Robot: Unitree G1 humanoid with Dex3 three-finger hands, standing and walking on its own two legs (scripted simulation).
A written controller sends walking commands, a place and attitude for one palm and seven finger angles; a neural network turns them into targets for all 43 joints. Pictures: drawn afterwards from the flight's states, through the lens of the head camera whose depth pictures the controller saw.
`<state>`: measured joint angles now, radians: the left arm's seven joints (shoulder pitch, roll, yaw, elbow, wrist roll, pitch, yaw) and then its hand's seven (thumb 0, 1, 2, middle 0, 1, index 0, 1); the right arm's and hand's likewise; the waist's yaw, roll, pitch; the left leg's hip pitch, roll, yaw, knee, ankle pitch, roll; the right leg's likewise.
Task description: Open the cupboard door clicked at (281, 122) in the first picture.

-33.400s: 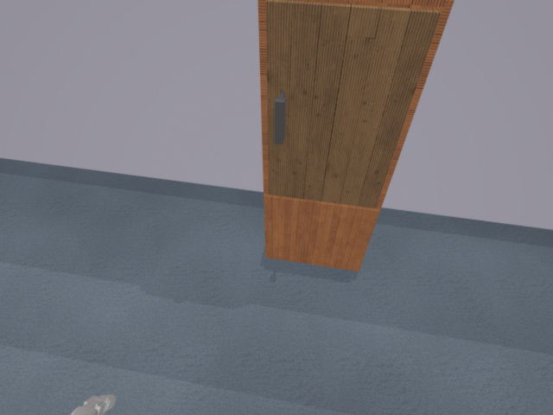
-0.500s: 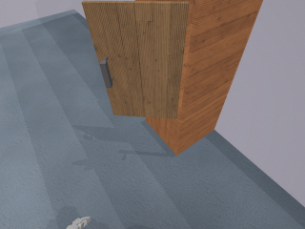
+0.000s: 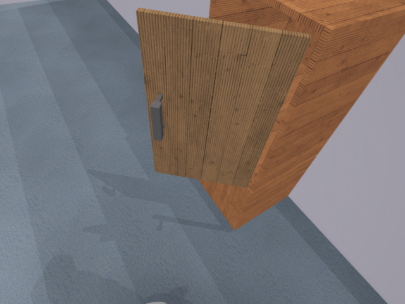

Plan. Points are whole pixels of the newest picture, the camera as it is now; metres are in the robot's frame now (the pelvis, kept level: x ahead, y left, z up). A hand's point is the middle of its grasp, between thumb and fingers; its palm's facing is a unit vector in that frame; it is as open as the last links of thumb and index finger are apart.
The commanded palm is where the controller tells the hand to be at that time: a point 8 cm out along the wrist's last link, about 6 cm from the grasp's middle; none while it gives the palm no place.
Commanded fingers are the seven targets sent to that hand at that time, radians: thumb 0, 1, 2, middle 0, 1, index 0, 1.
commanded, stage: come to a stop and stand still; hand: left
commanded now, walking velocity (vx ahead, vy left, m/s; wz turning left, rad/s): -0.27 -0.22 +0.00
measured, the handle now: (159, 117) +0.58 +0.18 -0.02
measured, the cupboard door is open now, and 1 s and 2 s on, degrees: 49 49 49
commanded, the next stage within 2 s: look again from close up in 1.50 s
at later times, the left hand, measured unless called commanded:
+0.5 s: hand out of the picture +0.02 +0.12 -0.16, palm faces +0.00 -0.97 -0.22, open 7.4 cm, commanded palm none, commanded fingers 0.00 0.90 0.90 -0.20 -0.30 -0.20 -0.30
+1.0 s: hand out of the picture -0.01 +0.08 -0.17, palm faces +0.04 -0.99 -0.16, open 7.4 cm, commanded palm none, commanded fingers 0.00 0.90 0.90 -0.20 -0.30 -0.20 -0.30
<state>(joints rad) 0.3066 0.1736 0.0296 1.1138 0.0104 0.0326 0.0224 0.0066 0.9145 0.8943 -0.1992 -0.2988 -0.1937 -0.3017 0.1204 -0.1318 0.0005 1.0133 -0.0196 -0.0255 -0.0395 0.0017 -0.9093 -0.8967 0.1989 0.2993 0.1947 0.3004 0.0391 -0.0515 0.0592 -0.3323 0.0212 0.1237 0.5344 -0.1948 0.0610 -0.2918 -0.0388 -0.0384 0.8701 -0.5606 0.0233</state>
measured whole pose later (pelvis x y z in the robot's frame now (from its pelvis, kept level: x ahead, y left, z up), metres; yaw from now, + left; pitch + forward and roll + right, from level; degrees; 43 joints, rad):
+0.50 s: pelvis -0.02 -0.07 +0.01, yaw -1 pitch +0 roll +0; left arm 0.25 0.18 0.03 1.02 0.02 0.03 0.01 0.00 0.91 0.89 -0.20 -0.30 -0.19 -0.30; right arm 0.28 -0.22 -0.07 1.06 -0.02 0.06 -0.01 0.01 -0.91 -0.90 0.20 0.30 0.19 0.30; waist -0.02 0.01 0.00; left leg -0.38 0.03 0.05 0.70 -0.35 -0.02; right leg -0.18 -0.03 -0.04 0.47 -0.30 0.00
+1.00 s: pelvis -0.01 -0.09 +0.01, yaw +0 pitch +0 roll +0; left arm 0.28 0.15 0.01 1.14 0.01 0.00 0.02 0.01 0.91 0.89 -0.20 -0.30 -0.20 -0.30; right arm 0.25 -0.15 -0.01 1.14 -0.01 0.00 -0.04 0.01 -0.91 -0.90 0.20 0.30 0.20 0.30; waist 0.01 -0.02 0.02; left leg -0.18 0.05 0.02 0.41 -0.23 -0.04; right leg -0.10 0.01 -0.06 0.40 -0.29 -0.03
